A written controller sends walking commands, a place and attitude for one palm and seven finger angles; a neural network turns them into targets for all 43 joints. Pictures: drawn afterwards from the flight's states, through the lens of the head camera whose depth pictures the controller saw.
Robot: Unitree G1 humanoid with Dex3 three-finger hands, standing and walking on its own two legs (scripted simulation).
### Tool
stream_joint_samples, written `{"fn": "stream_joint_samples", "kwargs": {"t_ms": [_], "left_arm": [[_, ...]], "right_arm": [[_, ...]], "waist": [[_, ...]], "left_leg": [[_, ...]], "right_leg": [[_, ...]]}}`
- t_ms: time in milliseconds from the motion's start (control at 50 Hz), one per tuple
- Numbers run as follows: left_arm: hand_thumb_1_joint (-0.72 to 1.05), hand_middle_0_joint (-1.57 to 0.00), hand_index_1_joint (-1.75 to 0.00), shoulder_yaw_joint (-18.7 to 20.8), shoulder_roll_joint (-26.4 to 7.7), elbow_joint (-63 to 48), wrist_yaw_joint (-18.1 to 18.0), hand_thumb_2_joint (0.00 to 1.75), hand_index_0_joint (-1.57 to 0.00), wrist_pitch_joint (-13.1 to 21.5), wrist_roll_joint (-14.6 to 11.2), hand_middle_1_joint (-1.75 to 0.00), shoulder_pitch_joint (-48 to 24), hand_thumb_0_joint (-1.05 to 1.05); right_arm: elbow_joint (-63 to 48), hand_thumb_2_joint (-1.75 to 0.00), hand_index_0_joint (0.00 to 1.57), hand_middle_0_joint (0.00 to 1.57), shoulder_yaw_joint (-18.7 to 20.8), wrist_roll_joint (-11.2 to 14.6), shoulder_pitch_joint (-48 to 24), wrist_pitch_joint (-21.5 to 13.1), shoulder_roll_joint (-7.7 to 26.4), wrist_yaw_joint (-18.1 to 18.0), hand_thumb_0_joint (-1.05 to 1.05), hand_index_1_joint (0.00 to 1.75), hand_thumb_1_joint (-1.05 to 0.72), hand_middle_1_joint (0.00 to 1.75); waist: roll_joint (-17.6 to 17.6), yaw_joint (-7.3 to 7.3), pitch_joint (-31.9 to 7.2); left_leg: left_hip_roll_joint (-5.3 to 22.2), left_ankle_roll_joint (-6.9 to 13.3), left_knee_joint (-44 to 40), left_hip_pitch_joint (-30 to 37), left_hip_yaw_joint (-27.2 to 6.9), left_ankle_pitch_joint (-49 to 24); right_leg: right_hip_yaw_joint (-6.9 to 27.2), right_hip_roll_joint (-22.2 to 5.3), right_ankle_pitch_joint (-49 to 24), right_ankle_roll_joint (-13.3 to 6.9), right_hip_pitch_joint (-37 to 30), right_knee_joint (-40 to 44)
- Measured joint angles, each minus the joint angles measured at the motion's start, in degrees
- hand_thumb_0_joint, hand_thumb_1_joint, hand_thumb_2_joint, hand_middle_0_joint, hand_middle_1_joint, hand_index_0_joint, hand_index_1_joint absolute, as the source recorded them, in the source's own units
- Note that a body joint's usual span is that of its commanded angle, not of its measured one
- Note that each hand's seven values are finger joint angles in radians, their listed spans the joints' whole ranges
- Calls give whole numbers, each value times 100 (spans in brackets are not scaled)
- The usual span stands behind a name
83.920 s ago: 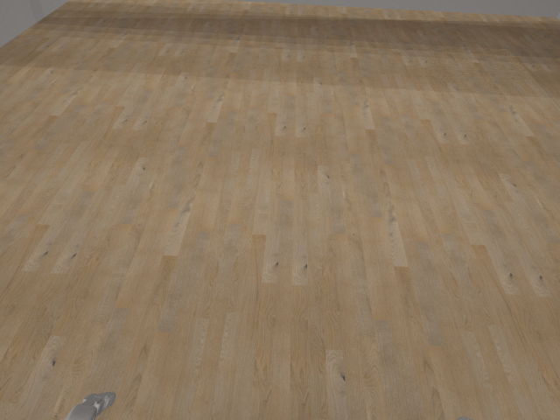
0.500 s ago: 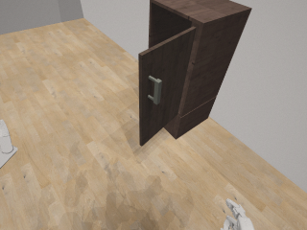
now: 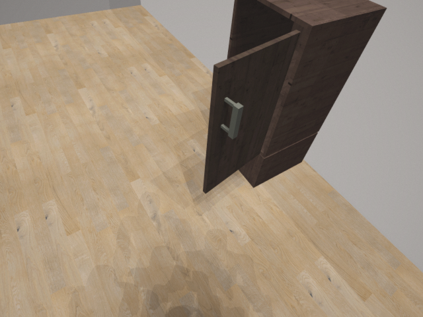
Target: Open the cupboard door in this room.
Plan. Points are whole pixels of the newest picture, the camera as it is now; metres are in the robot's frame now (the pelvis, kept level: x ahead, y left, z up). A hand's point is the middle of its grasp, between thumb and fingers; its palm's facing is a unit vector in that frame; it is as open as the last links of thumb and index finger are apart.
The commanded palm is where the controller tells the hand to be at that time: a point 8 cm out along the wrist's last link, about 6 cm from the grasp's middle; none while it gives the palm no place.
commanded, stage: let the arm hang, fingers relaxed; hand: left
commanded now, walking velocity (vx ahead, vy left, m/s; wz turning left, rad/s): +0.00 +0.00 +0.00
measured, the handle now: (230, 118) +0.66 -0.02 -0.04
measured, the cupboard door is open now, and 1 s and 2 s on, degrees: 100 100 100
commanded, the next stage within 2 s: look to check the result in 0.72 s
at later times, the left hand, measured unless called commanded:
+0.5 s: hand out of the picture +0.02 +0.19 -0.16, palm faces -0.02 -0.98 -0.20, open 7.3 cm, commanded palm none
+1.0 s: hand out of the picture +0.01 +0.19 -0.17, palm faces -0.01 -0.99 -0.17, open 7.3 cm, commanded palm none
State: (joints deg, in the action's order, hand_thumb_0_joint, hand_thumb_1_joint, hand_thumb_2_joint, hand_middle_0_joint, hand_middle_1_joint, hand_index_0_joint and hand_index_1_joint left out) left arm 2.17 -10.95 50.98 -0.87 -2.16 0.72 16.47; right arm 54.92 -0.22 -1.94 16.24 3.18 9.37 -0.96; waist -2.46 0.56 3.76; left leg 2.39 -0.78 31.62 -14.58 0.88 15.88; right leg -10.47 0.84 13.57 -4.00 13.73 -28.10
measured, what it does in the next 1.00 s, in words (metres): stands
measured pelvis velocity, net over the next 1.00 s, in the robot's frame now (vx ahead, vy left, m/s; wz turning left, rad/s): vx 0.02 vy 0.04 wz -0.06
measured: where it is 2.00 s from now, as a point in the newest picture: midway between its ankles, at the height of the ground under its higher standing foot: outside the picture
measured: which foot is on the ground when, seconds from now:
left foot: down 0.00-1.00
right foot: down 0.00-1.00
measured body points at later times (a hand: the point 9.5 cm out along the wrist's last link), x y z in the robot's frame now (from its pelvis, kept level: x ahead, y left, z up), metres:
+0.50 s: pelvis +0.01 +0.03 +0.01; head +0.02 +0.01 +0.46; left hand +0.02 +0.24 -0.15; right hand -0.02 -0.16 -0.16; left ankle +0.01 +0.13 -0.73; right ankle +0.03 -0.07 -0.73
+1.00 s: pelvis +0.02 +0.04 +0.01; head +0.04 +0.03 +0.46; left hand +0.01 +0.25 -0.15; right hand -0.02 -0.16 -0.16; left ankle +0.01 +0.13 -0.73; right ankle +0.03 -0.07 -0.73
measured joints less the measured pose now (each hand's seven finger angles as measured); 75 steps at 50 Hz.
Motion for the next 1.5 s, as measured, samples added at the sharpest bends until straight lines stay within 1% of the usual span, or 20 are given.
{"fn": "stream_joint_samples", "kwargs": {"t_ms": [60,140,260,460,520,800,1200,1500], "left_arm": [[99,-20,-30,-75,-7,450,35,90,-21,49,-3,-30,30,-3],[96,-20,-30,-140,45,930,27,90,-20,107,-13,-30,88,-1],[93,-20,-30,-175,124,1327,-25,90,-20,167,-29,-30,52,0],[92,-20,-30,-211,385,1479,-76,90,-20,232,-29,-30,-126,1],[93,-20,-30,-198,387,1525,-107,90,-20,221,-17,-30,-126,2],[92,-20,-30,-199,494,1599,-89,90,-20,234,-24,-30,10,1],[91,-20,-30,-197,474,1560,-106,90,-20,262,-15,-30,-3,1],[92,-20,-30,-196,434,1538,-101,90,-20,263,-22,-30,-50,1]], "right_arm": [[207,-90,20,20,30,27,65,-22,36,-55,1,30,-91,30],[430,-90,20,20,33,63,86,-92,37,-84,1,30,-91,30],[743,-90,20,20,-39,88,109,-181,-125,-87,1,30,-91,30],[1092,-90,20,20,-84,89,171,-233,-331,-107,1,30,-91,30],[1136,-90,20,20,-74,89,195,-247,-358,-120,1,30,-91,30],[1163,-90,20,20,-31,96,228,-273,-295,-163,1,30,-91,30],[1132,-90,20,20,-51,106,106,-321,-322,-159,1,30,-91,30],[1184,-90,20,20,-50,108,117,-319,-280,-161,1,30,-91,30]], "waist": [[167,6,-25],[392,-34,-51],[533,-64,-93],[461,-93,-154],[402,-107,-157],[356,-89,-98],[367,-92,-135],[341,-103,-67]], "left_leg": [[-32,41,-269,125,49,-124],[-105,108,-579,319,160,-251],[-192,170,-852,552,282,-333],[-251,221,-941,699,386,-315],[-253,227,-936,713,403,-299],[-292,282,-929,703,442,-252],[-322,309,-971,786,480,-186],[-319,302,-1003,804,468,-153]], "right_leg": [[45,-5,-166,26,-127,306],[151,-58,-273,92,-243,514],[273,-133,-286,164,-343,574],[380,-188,-229,224,-388,510],[399,-190,-214,232,-391,494],[442,-228,-191,292,-371,487],[487,-252,-111,336,-412,468],[478,-246,-72,338,-432,496]]}}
